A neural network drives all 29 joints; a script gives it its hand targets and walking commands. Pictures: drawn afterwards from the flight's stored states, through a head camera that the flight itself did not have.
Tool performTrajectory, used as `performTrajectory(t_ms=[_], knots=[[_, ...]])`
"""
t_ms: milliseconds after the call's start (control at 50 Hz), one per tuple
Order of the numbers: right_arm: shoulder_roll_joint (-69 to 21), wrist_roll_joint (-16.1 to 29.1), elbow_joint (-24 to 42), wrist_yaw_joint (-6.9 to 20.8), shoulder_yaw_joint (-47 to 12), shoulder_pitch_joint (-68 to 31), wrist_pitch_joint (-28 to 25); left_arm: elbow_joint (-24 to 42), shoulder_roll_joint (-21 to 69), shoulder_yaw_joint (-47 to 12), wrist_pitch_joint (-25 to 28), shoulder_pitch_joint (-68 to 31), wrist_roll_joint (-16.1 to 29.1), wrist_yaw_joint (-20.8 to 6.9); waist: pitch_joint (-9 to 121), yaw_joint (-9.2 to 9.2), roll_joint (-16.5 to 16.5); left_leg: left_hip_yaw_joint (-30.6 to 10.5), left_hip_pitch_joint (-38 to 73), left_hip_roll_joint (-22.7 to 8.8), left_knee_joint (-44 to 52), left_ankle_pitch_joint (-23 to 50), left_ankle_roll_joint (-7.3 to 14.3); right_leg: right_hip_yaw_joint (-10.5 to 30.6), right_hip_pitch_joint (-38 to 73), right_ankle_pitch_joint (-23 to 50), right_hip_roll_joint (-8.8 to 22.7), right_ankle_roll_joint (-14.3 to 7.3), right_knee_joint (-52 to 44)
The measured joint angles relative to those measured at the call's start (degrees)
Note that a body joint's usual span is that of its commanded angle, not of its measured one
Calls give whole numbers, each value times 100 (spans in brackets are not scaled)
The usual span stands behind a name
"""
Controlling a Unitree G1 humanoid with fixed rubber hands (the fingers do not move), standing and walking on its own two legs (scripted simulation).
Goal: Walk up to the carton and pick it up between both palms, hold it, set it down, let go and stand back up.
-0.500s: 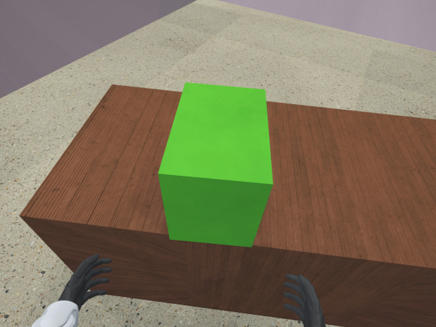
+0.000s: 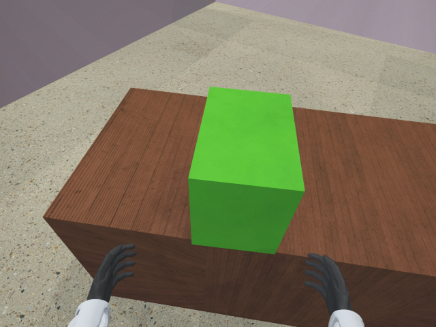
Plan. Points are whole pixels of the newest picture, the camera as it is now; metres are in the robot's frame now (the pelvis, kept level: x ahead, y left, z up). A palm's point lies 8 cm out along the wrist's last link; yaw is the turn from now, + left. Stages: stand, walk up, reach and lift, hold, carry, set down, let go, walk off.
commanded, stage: reach and lift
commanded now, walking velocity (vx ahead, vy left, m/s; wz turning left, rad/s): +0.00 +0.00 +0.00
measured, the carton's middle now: (241, 168) +0.48 -0.03 -0.01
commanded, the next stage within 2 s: none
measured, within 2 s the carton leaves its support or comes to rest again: neither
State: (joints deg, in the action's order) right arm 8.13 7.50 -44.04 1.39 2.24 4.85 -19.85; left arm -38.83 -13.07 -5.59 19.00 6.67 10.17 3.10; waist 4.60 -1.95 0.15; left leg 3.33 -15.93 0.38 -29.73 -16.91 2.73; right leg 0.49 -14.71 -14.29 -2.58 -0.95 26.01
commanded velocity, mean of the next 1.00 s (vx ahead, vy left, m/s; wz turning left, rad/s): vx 0.00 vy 0.00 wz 0.00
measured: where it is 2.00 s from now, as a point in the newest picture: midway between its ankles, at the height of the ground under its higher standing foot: outside the picture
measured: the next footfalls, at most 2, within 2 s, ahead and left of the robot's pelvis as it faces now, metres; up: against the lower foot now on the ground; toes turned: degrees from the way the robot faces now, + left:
none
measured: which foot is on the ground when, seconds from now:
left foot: down 0.00-1.00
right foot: down 0.00-1.00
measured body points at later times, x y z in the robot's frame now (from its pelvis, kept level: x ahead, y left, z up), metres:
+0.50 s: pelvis +0.00 -0.02 +0.00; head +0.01 +0.00 +0.45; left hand +0.26 +0.21 -0.02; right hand +0.26 -0.22 -0.02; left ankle -0.02 +0.08 -0.74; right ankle -0.01 -0.12 -0.74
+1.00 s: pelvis -0.01 -0.01 +0.01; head -0.02 +0.01 +0.46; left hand +0.33 +0.22 +0.05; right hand +0.34 -0.20 +0.06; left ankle -0.02 +0.08 -0.74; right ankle -0.01 -0.12 -0.74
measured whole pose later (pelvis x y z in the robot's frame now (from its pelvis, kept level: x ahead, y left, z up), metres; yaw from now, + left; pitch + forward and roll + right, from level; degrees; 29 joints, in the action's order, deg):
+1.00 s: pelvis -0.01 -0.01 +0.01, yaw +0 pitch +2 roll -1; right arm 10.0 15.3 -43.9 -5.5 -1.6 -20.4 -7.2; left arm -41.4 -14.6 1.8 8.3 -18.6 11.5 1.2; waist 4.4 -0.7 -1.1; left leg 2.2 -11.2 0.4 -19.8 -10.9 1.7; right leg 1.3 -9.5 -7.8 -3.1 -1.5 15.2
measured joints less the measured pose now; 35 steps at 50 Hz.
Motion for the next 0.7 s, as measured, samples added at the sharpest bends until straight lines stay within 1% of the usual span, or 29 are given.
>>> performTrajectory(t_ms=[60, 140, 220, 300, 380, 480, 600, 700], knots=[[-28, 153, -109, -30, -163, 27, -311, -139, 91, 95, 355, -13, -58, -8, -8, -9, 35, -24, -24, -33, -36, -56, -15, -3, 21, -3, -39, -13, -62], [-32, 329, -124, -80, -291, 32, -745, -105, 132, 141, 729, 43, -83, -33, -112, -8, 10, -42, -13, -55, -20, -71, -39, 17, 44, 8, -74, -27, -117], [63, 485, -35, -97, -359, -55, -1061, 23, 102, 150, 961, 46, -72, -42, -206, 15, -93, -37, 10, -64, 47, -33, -72, 56, 38, 33, -93, -42, -140], [196, 658, -27, -79, -426, -228, -1196, 73, 66, 185, 1114, -90, -51, -34, -205, 34, -203, -30, 13, -70, 116, 23, -103, 86, 4, 63, -108, -66, -145], [236, 736, -178, -43, -489, -458, -1067, -108, 42, 217, 1091, -354, 35, -39, -102, 68, -253, -31, 2, -65, 202, 90, -123, 98, -42, 95, -109, -88, -160], [100, 621, -281, -38, -491, -739, -589, -420, -30, 190, 747, -756, 239, -44, 33, 128, -244, -30, 15, -39, 385, 206, -131, 109, -82, 145, -89, -97, -224], [36, 523, -100, -245, -514, -1170, -294, -630, -98, 264, 612, -1343, 344, -44, 68, 156, -164, -46, -16, -32, 478, 282, -132, 107, -117, 206, -86, -98, -296], [98, 577, -188, -446, -552, -1631, -39, -891, -60, 474, 424, -1791, 268, -153, 157, 149, -111, -69, 23, -21, 603, 353, -122, 100, -53, 290, -78, -87, -460]])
